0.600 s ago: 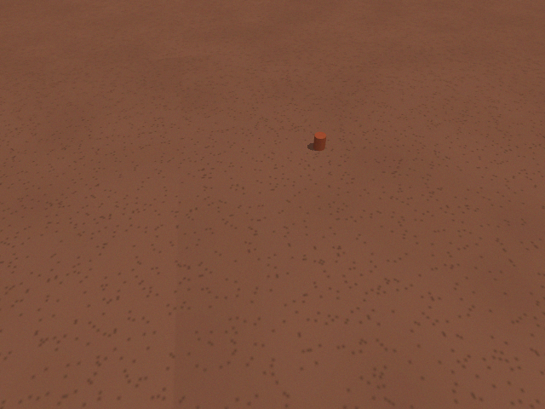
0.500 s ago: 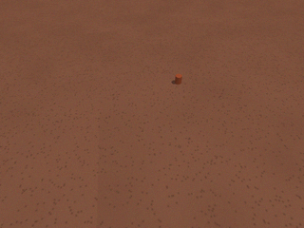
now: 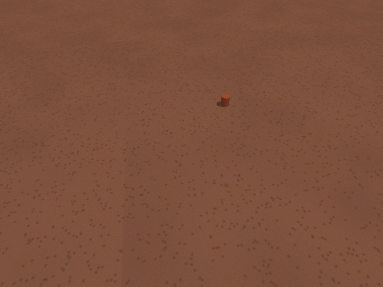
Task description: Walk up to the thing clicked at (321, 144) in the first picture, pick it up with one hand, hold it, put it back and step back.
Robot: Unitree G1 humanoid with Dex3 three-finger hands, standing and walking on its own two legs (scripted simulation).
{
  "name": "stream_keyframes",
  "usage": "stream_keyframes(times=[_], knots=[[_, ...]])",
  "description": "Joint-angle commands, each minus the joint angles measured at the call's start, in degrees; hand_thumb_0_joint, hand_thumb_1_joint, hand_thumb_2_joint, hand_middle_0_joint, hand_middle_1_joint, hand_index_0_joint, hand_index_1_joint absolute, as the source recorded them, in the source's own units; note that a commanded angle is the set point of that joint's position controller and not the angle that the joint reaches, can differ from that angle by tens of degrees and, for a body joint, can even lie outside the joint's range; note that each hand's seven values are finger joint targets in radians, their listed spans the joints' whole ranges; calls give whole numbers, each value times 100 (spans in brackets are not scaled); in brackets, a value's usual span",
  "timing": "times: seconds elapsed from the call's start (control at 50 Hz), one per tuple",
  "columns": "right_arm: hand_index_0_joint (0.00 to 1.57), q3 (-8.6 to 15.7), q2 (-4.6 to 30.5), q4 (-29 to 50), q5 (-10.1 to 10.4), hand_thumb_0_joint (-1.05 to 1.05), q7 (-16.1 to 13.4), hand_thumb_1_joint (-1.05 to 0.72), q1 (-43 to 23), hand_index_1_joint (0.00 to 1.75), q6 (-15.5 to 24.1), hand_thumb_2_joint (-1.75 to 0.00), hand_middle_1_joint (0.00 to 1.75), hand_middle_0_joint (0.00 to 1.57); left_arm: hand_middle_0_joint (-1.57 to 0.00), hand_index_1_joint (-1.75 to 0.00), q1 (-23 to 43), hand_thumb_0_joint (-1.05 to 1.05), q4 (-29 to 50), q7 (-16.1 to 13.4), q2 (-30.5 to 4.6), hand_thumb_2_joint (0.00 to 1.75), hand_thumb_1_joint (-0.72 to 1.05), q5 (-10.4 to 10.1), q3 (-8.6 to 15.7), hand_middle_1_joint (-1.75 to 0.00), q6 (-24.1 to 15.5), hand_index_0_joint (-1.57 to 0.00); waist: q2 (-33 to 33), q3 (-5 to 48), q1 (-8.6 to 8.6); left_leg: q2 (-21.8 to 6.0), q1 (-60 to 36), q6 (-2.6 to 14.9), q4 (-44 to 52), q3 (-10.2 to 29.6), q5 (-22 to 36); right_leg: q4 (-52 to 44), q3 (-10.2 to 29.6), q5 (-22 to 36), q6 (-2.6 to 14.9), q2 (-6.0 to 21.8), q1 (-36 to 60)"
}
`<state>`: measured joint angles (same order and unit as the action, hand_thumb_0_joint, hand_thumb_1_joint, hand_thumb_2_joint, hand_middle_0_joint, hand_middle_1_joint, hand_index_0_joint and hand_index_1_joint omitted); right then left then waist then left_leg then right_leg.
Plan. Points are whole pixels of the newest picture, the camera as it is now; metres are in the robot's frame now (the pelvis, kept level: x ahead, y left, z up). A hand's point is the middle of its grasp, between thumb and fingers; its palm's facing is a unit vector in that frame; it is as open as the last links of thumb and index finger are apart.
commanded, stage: stand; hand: left
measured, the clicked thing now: (225, 100) +1.67 -0.25 -0.74
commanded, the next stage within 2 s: walk up in 0.52 s
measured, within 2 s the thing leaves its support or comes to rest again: neither
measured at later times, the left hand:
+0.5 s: hand out of the picture +0.07 +0.25 -0.16, palm faces -0.02 -0.94 -0.35, open 7.4 cm
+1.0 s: hand (103, 263) +0.22 +0.24 -0.12, palm faces -0.25 -0.80 -0.54, open 7.4 cm
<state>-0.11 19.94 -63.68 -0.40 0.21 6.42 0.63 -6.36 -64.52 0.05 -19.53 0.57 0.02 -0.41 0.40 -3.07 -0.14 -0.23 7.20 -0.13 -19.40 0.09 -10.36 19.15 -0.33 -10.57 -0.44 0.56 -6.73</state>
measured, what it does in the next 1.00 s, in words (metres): walks ahead, turning right: right foot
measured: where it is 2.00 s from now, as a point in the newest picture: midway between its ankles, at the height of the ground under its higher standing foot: (215, 203)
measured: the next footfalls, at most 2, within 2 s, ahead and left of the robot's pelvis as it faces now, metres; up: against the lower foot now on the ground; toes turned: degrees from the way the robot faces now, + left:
right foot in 0.84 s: +0.11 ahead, -0.19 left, +0.00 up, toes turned -26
left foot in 1.28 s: +0.54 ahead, +0.00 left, +0.00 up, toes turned -32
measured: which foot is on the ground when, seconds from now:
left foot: down 0.00-0.82, up 0.84-1.00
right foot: down 0.00-0.58, up 0.60-0.82, down 0.84-1.00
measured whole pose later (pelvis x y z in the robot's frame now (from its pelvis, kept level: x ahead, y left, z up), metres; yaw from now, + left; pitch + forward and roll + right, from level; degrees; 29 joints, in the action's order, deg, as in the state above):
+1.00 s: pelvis +0.12 -0.05 -0.02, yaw -22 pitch -3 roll -1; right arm 4.7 28.5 -49.4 -2.5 8.3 4.3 -0.8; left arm -22.0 -55.7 -0.4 -22.7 -0.2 3.3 -3.7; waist 10.7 -2.2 -2.2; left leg -3.7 30.9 -0.3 -64.4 2.0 -21.8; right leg 36.0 -4.4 -19.8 0.4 1.3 -13.3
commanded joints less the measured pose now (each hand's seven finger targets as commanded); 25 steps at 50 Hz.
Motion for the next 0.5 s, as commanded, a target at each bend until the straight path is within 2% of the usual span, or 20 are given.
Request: stream_keyframes(times=[0.0, 0.14, 0.16, 0.28, 0.32, 0.48], knots=[[20, 199, 1187, 317, -12, 0, -72, -90, -248, 30, 154, -90, 30, 20, -20, -30, 217, 0, 366, -49, -1212, 90, 90, -1, 203, -30, -145, -20, -23, 516, -14, -708, -135, 163, 280, 557, 798, -262, 530, 739, 178, 684, 85], [20, 218, 1230, 291, -7, 0, -75, -90, -249, 30, 133, -90, 30, 20, -20, -30, 156, 0, 361, -55, -1210, 90, 90, 9, 196, -30, -142, -20, -25, 480, -35, -700, -123, 182, 281, 561, 689, -332, 530, 695, 171, 685, 54], [20, 190, 1158, 284, -8, 0, -66, -90, -197, 30, 133, -90, 30, 20, -20, -30, 183, 0, 347, -56, -1236, 90, 90, 0, 195, -30, -148, -20, -59, 407, 4, -687, -45, 170, 322, 563, 658, -329, 531, 675, 170, 685, 68], [20, 210, 1219, 294, 3, 0, -73, -90, -239, 30, 145, -90, 30, 20, -20, -30, 166, 0, 352, -57, -1238, 90, 90, 2, 203, -30, -142, -20, -24, 479, -30, -707, -135, 161, 320, 596, 720, -303, 520, 624, 171, 690, 86], [20, 199, 1198, 305, -15, 0, -75, -90, -190, 30, 152, -90, 30, 20, -20, -30, 204, 0, 374, -54, -1245, 90, 90, 11, 206, -30, -141, -20, -48, 530, -18, -715, -82, 172, 327, 586, 903, -262, 519, 798, 178, 703, 199], [20, 200, 1227, 282, -9, 0, -74, -90, -208, 30, 150, -90, 30, 20, -20, -30, 131, 0, 346, -48, -1221, 90, 90, 2, 192, -30, -133, -20, -1, 430, -33, -692, -88, 157, 365, 592, 725, -311, 505, 657, 170, 692, 98]])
